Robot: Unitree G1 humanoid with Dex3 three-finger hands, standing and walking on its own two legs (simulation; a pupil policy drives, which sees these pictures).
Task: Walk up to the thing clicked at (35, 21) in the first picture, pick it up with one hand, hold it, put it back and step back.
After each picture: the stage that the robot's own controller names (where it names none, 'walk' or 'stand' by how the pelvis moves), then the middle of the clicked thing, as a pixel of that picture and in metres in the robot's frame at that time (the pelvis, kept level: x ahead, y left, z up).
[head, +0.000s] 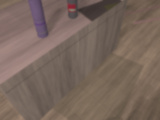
stand; (39, 18) +0.83 +0.27 -0.02
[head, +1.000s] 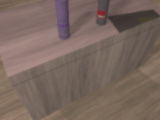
rise first; (63, 19) +0.79 +0.17 -0.01
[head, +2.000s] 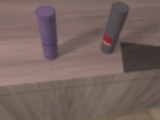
walk; (48, 36) +0.54 +0.21 +0.01
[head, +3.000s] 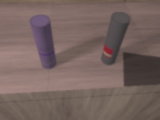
stand; (45, 45) +0.51 +0.17 +0.01
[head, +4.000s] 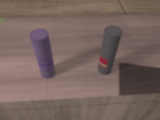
stand; (44, 56) +0.50 +0.19 -0.02
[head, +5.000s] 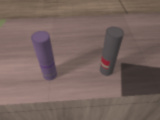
stand; (45, 58) +0.50 +0.19 -0.02
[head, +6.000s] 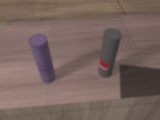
stand; (43, 61) +0.49 +0.19 -0.02
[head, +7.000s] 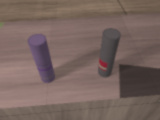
stand; (43, 61) +0.49 +0.19 -0.02
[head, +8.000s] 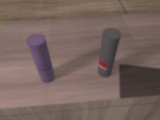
rise first; (42, 61) +0.48 +0.20 -0.02
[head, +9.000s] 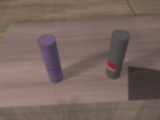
rise first; (52, 61) +0.49 +0.18 -0.02
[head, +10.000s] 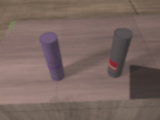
go down; (53, 59) +0.49 +0.18 -0.02
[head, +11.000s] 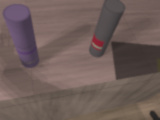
go down; (25, 41) +0.48 +0.17 +0.03
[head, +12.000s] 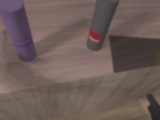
approach; (20, 34) +0.51 +0.17 +0.05
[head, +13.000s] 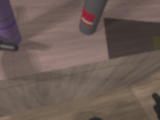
close in; (0, 14) +0.52 +0.18 +0.08
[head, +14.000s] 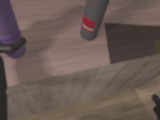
lift; (5, 26) +0.50 +0.18 +0.08
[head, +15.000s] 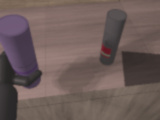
lift; (23, 58) +0.36 +0.18 +0.14
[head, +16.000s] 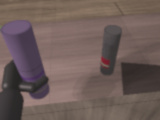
hold; (30, 65) +0.33 +0.17 +0.16
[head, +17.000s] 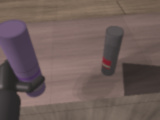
hold; (25, 64) +0.33 +0.18 +0.16
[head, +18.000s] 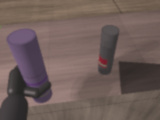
crouch; (34, 71) +0.33 +0.16 +0.13
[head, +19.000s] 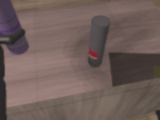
crouch; (4, 18) +0.48 +0.20 +0.20
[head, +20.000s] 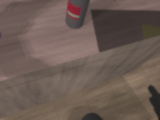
lower; out of the picture +0.55 +0.20 +0.09
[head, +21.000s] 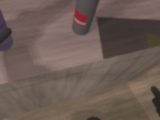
lower; out of the picture +0.53 +0.19 +0.08
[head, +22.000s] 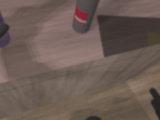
lower; out of the picture +0.53 +0.19 +0.09
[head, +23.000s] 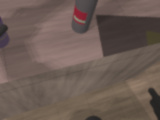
lower; out of the picture +0.54 +0.20 +0.09
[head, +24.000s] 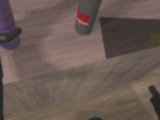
open; out of the picture +0.53 +0.17 +0.08
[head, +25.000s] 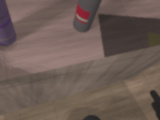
rise; out of the picture +0.52 +0.17 +0.09
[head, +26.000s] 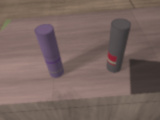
sink last; (51, 53) +0.50 +0.17 +0.03
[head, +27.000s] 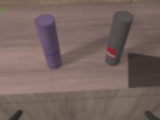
stand; (50, 45) +0.51 +0.16 +0.03
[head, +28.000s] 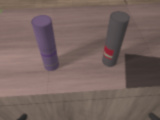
stand; (47, 46) +0.51 +0.17 +0.04
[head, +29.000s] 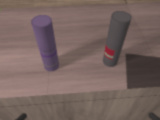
stand; (47, 46) +0.50 +0.16 +0.04
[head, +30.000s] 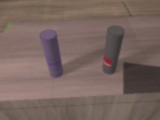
stand; (52, 55) +0.53 +0.16 -0.02
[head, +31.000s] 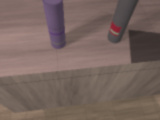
walk; (56, 24) +0.57 +0.11 +0.00
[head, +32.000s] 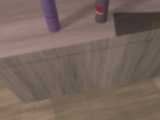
walk; (49, 10) +0.74 +0.21 +0.00
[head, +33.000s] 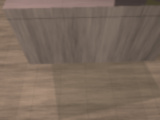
stand; out of the picture +1.07 +0.16 +0.01
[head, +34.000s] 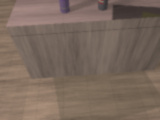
stand; out of the picture +1.05 +0.14 -0.01
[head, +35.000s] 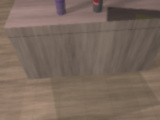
stand; out of the picture +1.07 +0.17 -0.02
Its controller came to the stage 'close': yes
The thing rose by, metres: 0.20
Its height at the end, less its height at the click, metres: +0.00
